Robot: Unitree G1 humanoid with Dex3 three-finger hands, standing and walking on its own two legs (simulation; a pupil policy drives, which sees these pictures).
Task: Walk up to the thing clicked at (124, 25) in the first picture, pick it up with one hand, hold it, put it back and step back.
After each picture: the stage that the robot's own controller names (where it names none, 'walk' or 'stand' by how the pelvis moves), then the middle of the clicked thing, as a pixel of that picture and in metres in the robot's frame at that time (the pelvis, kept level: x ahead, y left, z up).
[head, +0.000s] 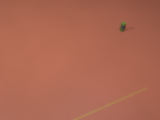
stand; (122, 26) +1.72 -0.57 -0.72
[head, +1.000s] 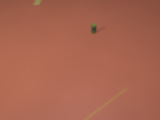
walk; (93, 28) +1.67 -0.06 -0.70
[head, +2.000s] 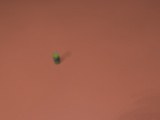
walk; (56, 58) +1.09 +0.30 -0.72
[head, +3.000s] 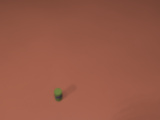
walk; (58, 94) +0.67 +0.19 -0.70
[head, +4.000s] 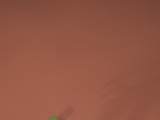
stand; out of the picture +0.40 +0.14 -0.71
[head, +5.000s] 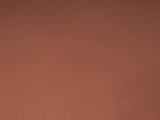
stand; out of the picture +0.33 +0.15 -0.72
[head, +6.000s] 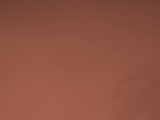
stand; out of the picture +0.31 +0.17 -0.72
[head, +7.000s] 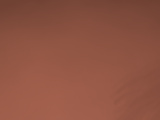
stand; out of the picture +0.34 +0.17 -0.73
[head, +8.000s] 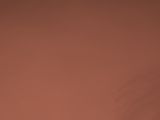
stand; out of the picture +0.33 +0.16 -0.73
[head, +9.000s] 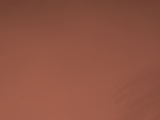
stand; out of the picture +0.33 +0.16 -0.73
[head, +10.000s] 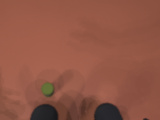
go down; (47, 90) +0.39 +0.13 -0.49
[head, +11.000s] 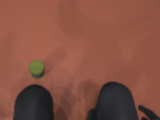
go down; (37, 70) +0.43 +0.15 -0.33
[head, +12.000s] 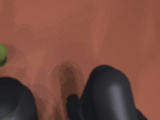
close in; out of the picture +0.42 +0.19 -0.25
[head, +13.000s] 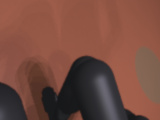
close; out of the picture +0.42 +0.21 -0.23
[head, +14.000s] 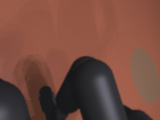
lift; out of the picture +0.40 +0.20 -0.24
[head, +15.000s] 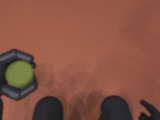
lift; (23, 79) +0.33 +0.18 -0.02
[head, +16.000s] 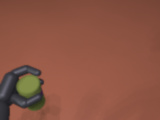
hold; (32, 93) +0.31 +0.16 +0.01
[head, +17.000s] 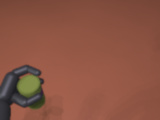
hold; (32, 93) +0.31 +0.17 +0.01
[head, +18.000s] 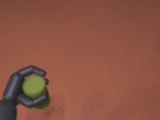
crouch; (37, 93) +0.31 +0.15 +0.00
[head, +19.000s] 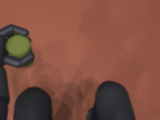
crouch; (21, 52) +0.44 +0.16 -0.09
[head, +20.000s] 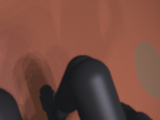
lower; out of the picture +0.44 +0.25 -0.24
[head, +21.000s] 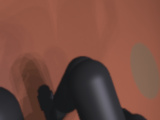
lower; out of the picture +0.44 +0.24 -0.24
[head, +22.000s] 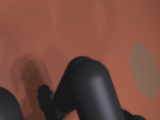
lower; out of the picture +0.44 +0.24 -0.24
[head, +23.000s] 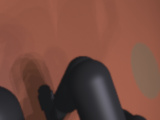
lower; out of the picture +0.44 +0.23 -0.24
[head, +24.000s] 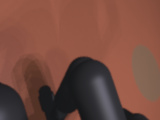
loosen; out of the picture +0.43 +0.21 -0.24
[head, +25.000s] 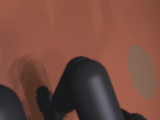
withdraw; out of the picture +0.42 +0.21 -0.24
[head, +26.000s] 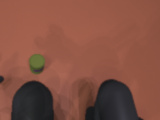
walk; (37, 64) +0.44 +0.15 -0.31
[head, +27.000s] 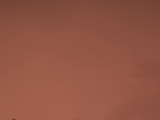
stand; out of the picture +0.35 +0.11 -0.65
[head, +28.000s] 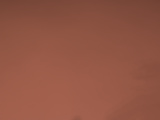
stand; out of the picture +0.37 +0.12 -0.67
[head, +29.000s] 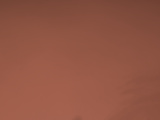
stand; out of the picture +0.37 +0.12 -0.69
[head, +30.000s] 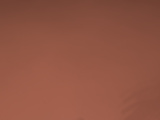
walk; out of the picture +0.38 +0.12 -0.72
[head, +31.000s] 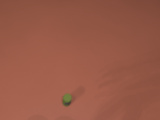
walk; (67, 100) +0.50 +0.03 -0.71
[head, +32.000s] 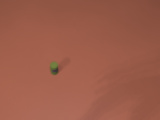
walk; (54, 68) +0.76 +0.18 -0.69
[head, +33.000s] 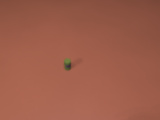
stand; (67, 64) +1.00 +0.14 -0.70
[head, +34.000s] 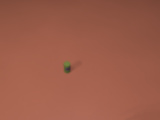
stand; (67, 67) +1.00 +0.13 -0.73
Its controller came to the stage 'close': yes
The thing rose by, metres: 0.72
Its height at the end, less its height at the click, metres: +0.00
